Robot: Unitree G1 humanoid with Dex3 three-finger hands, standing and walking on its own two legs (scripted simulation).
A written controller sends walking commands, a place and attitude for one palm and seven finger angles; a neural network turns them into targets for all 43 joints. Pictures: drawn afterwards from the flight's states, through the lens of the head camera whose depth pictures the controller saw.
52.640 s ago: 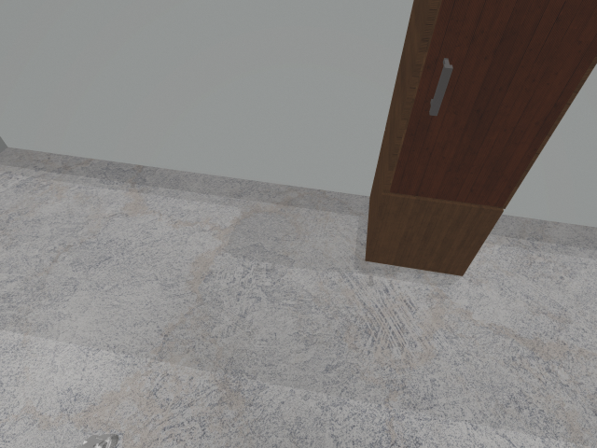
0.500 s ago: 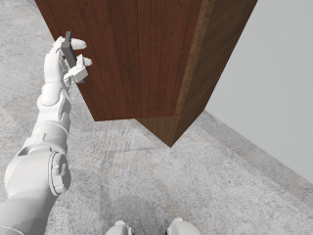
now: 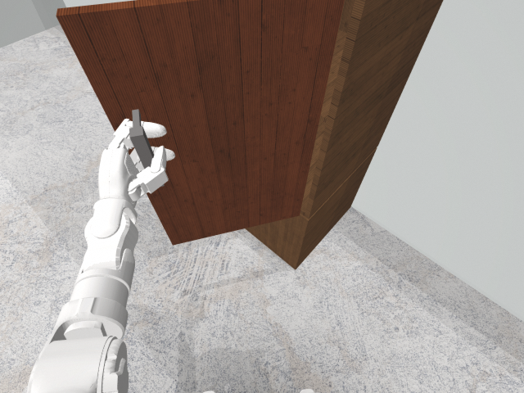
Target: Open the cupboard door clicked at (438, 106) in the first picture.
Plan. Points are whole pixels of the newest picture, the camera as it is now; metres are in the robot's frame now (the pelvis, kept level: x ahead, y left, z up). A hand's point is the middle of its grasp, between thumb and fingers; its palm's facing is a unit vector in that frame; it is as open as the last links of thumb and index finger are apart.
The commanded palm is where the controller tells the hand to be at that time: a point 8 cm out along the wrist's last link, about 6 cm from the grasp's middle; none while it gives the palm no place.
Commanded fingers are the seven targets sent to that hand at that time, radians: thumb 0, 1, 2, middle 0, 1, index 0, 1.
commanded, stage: pull the door open along its arc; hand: left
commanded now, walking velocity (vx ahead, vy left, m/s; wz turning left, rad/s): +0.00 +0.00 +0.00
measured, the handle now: (147, 150) +0.48 +0.17 +0.08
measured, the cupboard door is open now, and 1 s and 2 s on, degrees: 57 90 87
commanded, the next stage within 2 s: open thumb and fingers to let go in 0.76 s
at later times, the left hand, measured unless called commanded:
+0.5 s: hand (222, 243) +0.30 +0.04 +0.09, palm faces +0.35 -0.94 -0.01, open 6.2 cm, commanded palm +0.22 +0.09 +0.08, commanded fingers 0.00 0.90 0.90 -0.40 -1.35 -0.40 -1.35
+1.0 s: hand (238, 253) +0.29 +0.02 +0.09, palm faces +0.41 -0.91 -0.04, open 6.5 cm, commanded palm +0.25 +0.06 +0.08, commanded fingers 0.00 0.34 0.66 -0.36 -1.29 -0.36 -1.29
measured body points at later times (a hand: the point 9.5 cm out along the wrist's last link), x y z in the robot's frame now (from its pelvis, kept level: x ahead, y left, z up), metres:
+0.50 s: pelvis +0.02 -0.04 +0.01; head +0.02 -0.05 +0.46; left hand +0.28 +0.09 +0.10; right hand +0.23 -0.22 -0.07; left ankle -0.01 +0.10 -0.70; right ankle -0.02 -0.11 -0.70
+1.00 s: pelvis +0.01 -0.07 +0.00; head +0.03 -0.11 +0.45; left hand +0.26 +0.07 +0.09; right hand +0.20 -0.28 -0.11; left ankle -0.01 +0.10 -0.70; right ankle -0.02 -0.11 -0.70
